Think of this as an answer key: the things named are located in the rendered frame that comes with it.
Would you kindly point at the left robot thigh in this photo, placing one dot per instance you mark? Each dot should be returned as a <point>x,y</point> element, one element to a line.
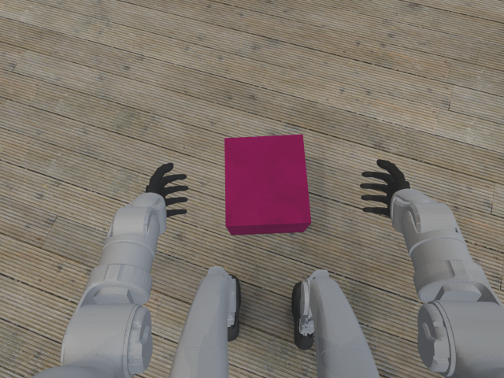
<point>202,350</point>

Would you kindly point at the right robot upper arm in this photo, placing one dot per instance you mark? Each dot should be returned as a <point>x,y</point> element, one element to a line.
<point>462,339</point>

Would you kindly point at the left robot upper arm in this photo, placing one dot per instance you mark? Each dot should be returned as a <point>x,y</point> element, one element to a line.
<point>106,341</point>

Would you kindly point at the robot left hand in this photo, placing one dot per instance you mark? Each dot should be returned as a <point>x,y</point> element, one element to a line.
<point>157,185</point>

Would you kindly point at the robot right hand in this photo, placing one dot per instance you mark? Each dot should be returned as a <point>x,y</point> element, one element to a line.
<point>395,182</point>

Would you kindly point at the robot left forearm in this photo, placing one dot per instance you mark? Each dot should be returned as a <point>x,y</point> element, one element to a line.
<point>123,272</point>

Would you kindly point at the robot right shin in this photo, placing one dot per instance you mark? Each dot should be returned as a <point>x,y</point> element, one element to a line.
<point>306,325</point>

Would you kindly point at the carton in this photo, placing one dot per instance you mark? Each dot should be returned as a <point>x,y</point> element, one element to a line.
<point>266,189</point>

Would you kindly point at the robot right forearm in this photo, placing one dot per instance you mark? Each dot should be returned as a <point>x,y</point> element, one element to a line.
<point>444,269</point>

